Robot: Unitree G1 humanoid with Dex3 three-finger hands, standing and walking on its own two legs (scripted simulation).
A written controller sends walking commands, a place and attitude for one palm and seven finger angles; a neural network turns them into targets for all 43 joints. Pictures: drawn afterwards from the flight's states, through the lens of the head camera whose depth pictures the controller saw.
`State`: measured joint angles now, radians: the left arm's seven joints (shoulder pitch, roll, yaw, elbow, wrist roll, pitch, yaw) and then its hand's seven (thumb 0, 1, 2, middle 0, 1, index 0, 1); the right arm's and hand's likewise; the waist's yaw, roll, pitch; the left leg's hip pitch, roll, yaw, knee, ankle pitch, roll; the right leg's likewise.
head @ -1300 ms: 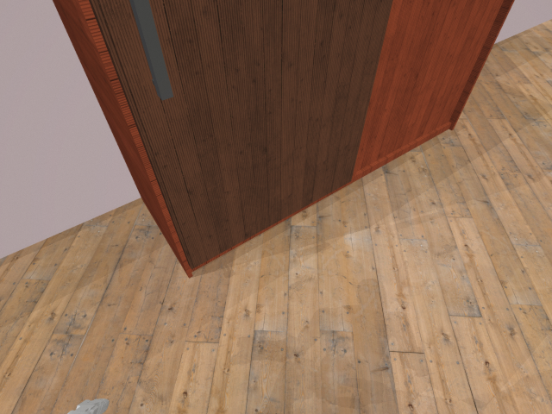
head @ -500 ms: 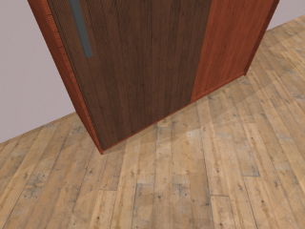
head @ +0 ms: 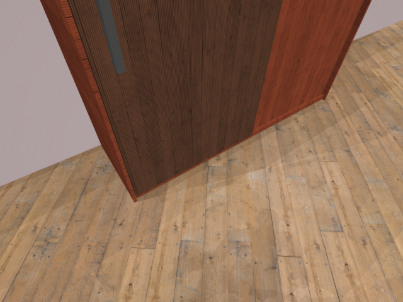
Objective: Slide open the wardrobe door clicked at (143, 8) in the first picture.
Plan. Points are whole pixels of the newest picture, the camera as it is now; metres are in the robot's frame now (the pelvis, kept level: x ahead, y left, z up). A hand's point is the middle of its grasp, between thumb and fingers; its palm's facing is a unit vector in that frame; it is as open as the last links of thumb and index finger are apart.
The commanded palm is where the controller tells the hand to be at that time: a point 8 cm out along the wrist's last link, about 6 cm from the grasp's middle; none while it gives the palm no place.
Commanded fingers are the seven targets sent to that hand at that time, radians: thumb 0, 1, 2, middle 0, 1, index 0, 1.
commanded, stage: look at it before walking up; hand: left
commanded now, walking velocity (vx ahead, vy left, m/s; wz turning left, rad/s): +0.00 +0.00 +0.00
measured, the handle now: (104, 17) +0.79 +0.34 +0.22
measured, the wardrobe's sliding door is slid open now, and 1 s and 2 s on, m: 0.00 0.00 0.00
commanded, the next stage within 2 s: walk to a spot facing it in 0.14 s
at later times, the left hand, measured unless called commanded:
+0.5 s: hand out of the picture +0.07 +0.23 -0.17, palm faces -0.08 -0.95 -0.31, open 7.4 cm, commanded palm none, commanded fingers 0.00 0.90 0.90 -0.20 -0.30 -0.20 -0.30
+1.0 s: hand out of the picture +0.06 +0.18 -0.16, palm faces -0.24 -0.94 -0.23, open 7.4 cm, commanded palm none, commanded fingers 0.00 0.90 0.90 -0.20 -0.30 -0.20 -0.30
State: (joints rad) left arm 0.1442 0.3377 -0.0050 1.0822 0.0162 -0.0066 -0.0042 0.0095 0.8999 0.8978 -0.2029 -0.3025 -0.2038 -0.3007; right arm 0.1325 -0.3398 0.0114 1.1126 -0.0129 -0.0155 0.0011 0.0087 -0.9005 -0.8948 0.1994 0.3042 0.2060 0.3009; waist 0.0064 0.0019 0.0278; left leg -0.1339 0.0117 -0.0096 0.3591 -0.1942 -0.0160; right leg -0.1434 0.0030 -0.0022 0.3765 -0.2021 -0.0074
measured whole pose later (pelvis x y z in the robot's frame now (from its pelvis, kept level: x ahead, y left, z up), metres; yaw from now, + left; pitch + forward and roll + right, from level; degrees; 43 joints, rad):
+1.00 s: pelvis -0.02 +0.00 +0.00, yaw -20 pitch +2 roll +1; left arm 0.34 0.20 0.06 0.94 0.03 0.02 -0.01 0.01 0.90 0.90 -0.20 -0.30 -0.20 -0.30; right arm 0.17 -0.25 -0.06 0.94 -0.02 0.03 0.00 0.01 -0.90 -0.90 0.20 0.30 0.20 0.30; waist 0.06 -0.01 0.00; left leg -0.37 0.03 0.00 0.82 -0.41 -0.05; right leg -0.29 0.10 0.16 0.42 -0.15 -0.06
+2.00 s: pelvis +0.25 -0.19 -0.02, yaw -53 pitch -1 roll -2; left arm 0.32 0.23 0.08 0.98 0.02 -0.01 -0.01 0.01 0.91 0.90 -0.20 -0.30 -0.20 -0.30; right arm 0.18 -0.16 -0.03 0.92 -0.04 -0.07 0.01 0.01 -0.90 -0.90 0.20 0.30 0.20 0.30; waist 0.04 -0.03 0.01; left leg -0.37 0.09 0.14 0.62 -0.24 0.01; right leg -0.24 0.04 0.02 0.71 -0.42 -0.02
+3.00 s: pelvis +0.36 -0.28 -0.01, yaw -28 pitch +1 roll -2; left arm 0.20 0.27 0.09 0.91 0.02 0.05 0.01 0.01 0.91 0.90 -0.20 -0.30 -0.20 -0.30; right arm 0.15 -0.24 -0.05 0.88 -0.02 0.01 0.01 0.01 -0.90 -0.90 0.20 0.30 0.20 0.30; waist 0.01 -0.02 0.08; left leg -0.33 0.00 0.05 0.53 -0.22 0.06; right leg -0.50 -0.11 -0.04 1.11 -0.38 0.10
